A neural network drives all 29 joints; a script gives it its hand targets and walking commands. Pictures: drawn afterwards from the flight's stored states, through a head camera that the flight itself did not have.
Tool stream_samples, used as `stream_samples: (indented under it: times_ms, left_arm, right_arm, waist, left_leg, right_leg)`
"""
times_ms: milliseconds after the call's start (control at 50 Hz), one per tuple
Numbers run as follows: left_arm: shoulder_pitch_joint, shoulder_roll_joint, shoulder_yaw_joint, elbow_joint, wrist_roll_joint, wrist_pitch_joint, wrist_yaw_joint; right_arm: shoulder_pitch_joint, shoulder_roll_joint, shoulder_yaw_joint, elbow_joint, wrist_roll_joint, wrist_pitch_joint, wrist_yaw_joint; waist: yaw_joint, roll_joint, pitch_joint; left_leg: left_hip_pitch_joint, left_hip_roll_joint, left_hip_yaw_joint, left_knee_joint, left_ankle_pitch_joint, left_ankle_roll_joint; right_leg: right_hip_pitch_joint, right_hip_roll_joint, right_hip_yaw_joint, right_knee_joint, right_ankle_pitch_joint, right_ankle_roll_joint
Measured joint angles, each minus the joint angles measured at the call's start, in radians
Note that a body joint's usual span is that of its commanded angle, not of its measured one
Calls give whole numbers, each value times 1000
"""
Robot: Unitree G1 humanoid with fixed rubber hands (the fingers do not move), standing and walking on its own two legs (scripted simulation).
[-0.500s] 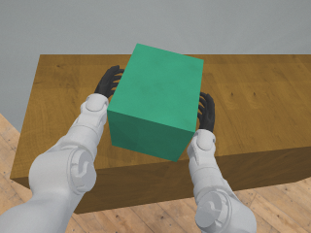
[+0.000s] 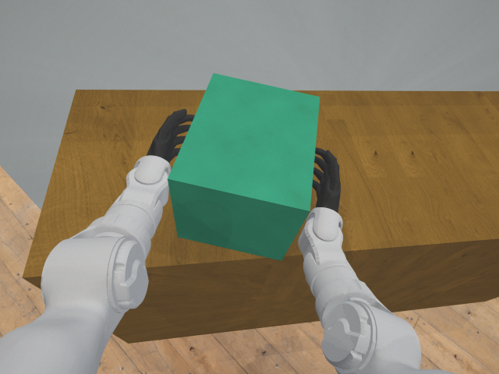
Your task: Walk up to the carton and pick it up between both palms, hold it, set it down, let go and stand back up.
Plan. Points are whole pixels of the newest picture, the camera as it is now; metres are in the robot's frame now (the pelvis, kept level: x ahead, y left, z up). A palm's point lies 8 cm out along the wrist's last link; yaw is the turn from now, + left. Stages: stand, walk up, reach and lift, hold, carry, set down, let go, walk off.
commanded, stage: reach and lift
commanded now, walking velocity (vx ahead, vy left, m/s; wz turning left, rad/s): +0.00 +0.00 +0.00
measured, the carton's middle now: (247, 167) +0.45 -0.05 +0.05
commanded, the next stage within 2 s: none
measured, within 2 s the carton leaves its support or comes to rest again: leaves its support in 0.16 s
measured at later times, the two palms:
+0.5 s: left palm (142, 132) +0.45 +0.11 +0.14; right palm (328, 182) +0.38 -0.15 +0.10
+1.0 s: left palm (126, 145) +0.40 +0.12 +0.17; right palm (342, 185) +0.35 -0.15 +0.14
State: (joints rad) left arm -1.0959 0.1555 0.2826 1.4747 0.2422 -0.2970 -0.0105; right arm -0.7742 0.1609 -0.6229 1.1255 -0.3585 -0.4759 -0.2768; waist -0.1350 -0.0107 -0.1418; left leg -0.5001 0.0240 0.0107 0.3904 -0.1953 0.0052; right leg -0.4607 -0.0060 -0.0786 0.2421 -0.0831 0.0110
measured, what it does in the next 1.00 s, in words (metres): stands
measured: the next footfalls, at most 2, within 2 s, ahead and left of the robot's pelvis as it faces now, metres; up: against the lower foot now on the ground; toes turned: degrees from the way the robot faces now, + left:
none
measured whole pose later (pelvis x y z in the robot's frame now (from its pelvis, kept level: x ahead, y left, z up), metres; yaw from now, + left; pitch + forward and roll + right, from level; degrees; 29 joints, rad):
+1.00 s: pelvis -0.03 +0.00 +0.00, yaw +1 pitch -2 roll -1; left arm -0.97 0.06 0.35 1.01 0.28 0.18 -0.02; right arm -0.75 0.13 -0.42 0.84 -0.12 0.03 -0.22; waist -0.09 -0.04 -0.03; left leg -0.15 0.01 0.01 0.37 -0.19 0.01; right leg -0.12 -0.02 -0.08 0.27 -0.10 0.01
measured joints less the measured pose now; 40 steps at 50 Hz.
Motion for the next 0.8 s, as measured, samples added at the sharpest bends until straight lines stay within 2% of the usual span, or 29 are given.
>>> stream_samples:
  times_ms: [280,460,580,680,800]
  left_arm:
    - [-1,16,-119,12,-122,72,8]
    - [-12,15,-217,-58,-196,150,38]
    - [-18,1,-168,-119,-149,243,54]
    - [-13,-15,-29,-165,-62,327,38]
    - [48,-56,25,-306,-8,391,22]
  right_arm:
    - [18,-12,140,-31,143,131,-11]
    - [-7,-51,224,-63,237,224,-6]
    - [-35,-70,228,-88,268,319,15]
    - [-58,-65,192,-121,241,418,38]
    - [-15,-43,178,-207,245,449,48]
  waist:
    - [-6,11,-34]
    - [-3,10,-52]
    - [-1,3,-32]
    - [4,-14,46]
    - [26,-22,72]
  left_leg:
    - [0,-3,3,50,-23,8]
    - [35,-6,-6,75,-35,9]
    - [115,-6,-8,58,-31,7]
    - [229,-9,0,18,-17,10]
    - [271,-7,3,-2,-2,5]
  right_leg:
    - [3,-5,4,42,-16,7]
    - [49,-8,-5,53,-26,9]
    - [128,-6,-7,37,-24,6]
    - [227,-9,1,24,-21,7]
    - [261,-8,3,20,-15,2]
